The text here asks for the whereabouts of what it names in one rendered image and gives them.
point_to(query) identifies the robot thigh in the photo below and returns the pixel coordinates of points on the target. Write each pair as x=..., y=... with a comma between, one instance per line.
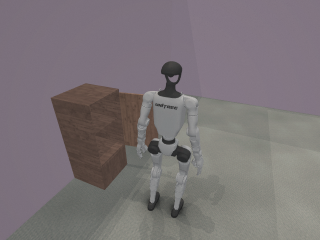
x=156, y=157
x=184, y=154

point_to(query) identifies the right robot hand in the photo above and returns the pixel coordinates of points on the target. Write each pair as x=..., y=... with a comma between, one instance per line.
x=199, y=164

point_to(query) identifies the robot left forearm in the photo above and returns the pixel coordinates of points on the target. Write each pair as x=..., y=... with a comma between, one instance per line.
x=141, y=133

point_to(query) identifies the robot right forearm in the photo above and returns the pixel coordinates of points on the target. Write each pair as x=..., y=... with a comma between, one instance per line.
x=196, y=146

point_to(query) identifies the left robot upper arm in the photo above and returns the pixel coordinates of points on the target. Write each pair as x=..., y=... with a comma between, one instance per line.
x=145, y=108

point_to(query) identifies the cupboard door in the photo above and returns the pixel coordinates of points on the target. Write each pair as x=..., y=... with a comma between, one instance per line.
x=130, y=105

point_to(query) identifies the right robot upper arm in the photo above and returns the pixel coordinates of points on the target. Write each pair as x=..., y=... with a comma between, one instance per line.
x=192, y=105

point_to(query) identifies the robot right thigh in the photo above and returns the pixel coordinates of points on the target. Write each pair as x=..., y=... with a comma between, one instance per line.
x=184, y=154

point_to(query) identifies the left robot hand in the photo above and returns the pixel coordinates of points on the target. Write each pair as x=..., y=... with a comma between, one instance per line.
x=142, y=147

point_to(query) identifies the robot left thigh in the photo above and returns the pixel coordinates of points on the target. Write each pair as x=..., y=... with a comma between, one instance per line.
x=156, y=157

